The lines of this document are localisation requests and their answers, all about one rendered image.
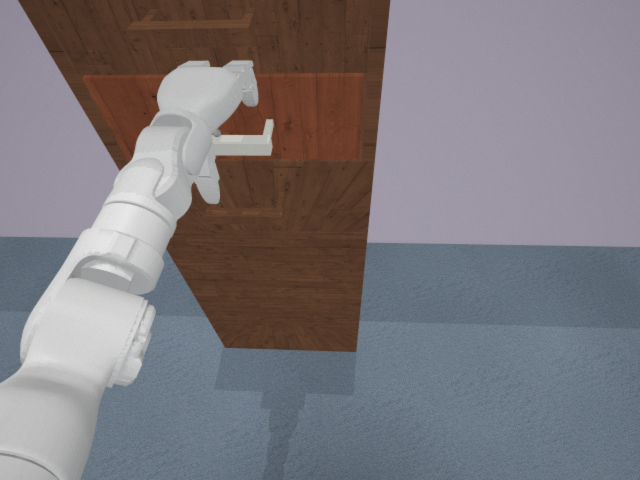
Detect cabinet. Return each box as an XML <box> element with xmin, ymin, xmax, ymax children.
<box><xmin>18</xmin><ymin>0</ymin><xmax>390</xmax><ymax>352</ymax></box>

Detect left robot forearm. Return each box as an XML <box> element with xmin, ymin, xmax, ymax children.
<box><xmin>20</xmin><ymin>108</ymin><xmax>212</xmax><ymax>364</ymax></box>

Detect robot left upper arm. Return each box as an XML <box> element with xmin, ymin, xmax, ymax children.
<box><xmin>0</xmin><ymin>276</ymin><xmax>156</xmax><ymax>480</ymax></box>

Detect robot left hand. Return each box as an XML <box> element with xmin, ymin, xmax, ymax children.
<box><xmin>157</xmin><ymin>60</ymin><xmax>258</xmax><ymax>204</ymax></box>

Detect drawer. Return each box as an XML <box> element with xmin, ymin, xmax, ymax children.
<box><xmin>82</xmin><ymin>73</ymin><xmax>364</xmax><ymax>160</ymax></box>

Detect handle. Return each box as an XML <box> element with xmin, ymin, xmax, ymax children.
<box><xmin>212</xmin><ymin>119</ymin><xmax>274</xmax><ymax>156</ymax></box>
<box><xmin>127</xmin><ymin>20</ymin><xmax>254</xmax><ymax>48</ymax></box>
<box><xmin>205</xmin><ymin>207</ymin><xmax>284</xmax><ymax>225</ymax></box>

